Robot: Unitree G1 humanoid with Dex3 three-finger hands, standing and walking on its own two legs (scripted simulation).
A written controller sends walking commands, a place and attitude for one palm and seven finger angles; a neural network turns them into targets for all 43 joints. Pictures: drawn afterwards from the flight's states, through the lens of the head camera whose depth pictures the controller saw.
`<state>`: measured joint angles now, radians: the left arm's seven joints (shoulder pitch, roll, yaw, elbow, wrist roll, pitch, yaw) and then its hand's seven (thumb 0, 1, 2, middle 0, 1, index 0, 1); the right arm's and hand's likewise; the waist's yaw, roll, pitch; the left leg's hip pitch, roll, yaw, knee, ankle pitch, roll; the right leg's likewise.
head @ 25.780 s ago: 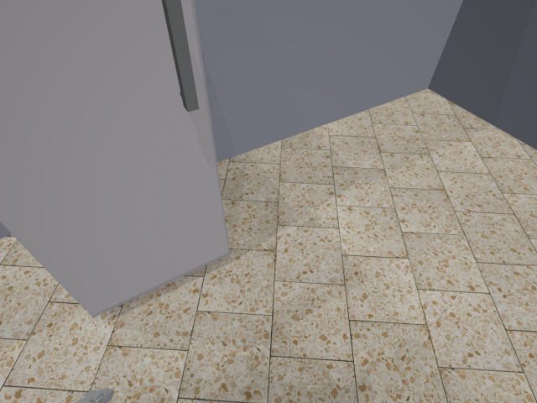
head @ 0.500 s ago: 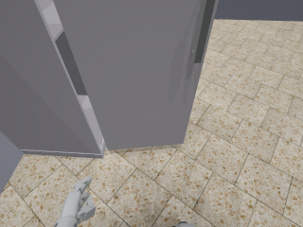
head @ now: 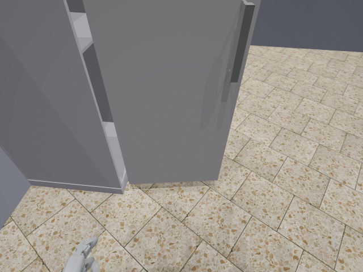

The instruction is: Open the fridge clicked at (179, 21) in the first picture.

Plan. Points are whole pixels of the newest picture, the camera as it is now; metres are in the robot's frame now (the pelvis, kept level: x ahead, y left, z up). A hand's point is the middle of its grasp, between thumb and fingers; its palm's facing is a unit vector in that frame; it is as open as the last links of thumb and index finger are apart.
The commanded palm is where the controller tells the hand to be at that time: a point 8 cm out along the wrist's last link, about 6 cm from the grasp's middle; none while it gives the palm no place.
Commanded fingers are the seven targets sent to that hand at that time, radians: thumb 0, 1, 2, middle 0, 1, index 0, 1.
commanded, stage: stop stepping back and stand still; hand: right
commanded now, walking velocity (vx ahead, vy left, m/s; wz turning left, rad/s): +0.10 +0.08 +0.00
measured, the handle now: (238, 43) +0.78 -0.13 +0.19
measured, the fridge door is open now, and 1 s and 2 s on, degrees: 81 81 81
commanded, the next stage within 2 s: let the arm hang, fingers relaxed in 0.14 s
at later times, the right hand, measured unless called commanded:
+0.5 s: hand out of the picture +0.11 -0.19 -0.14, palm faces +0.00 +0.98 -0.22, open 7.4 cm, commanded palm none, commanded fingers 0.00 -0.90 -0.90 0.20 0.30 0.20 0.30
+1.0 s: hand out of the picture +0.06 -0.29 -0.13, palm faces +0.03 +0.93 -0.37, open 7.4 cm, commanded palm none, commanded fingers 0.00 -0.90 -0.90 0.20 0.30 0.20 0.30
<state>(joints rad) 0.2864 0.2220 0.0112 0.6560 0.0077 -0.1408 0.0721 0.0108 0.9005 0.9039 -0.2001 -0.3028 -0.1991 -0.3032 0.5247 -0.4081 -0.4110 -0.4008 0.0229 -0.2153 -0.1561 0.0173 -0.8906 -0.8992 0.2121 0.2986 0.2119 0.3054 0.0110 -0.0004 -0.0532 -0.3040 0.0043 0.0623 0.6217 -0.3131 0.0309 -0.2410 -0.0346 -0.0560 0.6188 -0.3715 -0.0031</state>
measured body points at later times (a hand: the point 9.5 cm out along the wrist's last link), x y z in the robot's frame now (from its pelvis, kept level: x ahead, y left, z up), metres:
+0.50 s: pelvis +0.00 -0.01 -0.01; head +0.01 -0.01 +0.44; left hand +0.10 +0.25 -0.13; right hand +0.11 -0.24 -0.13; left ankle +0.01 +0.09 -0.73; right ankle -0.01 -0.13 -0.73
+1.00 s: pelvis +0.00 -0.03 +0.02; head +0.01 -0.02 +0.47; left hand +0.07 +0.24 -0.13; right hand +0.06 -0.33 -0.11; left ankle +0.01 +0.09 -0.73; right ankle -0.01 -0.13 -0.73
